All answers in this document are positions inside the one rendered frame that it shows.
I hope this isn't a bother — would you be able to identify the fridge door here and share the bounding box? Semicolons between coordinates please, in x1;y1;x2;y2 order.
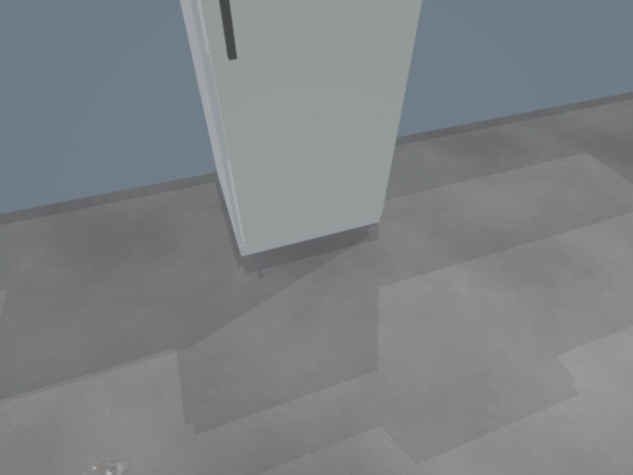
200;0;422;248

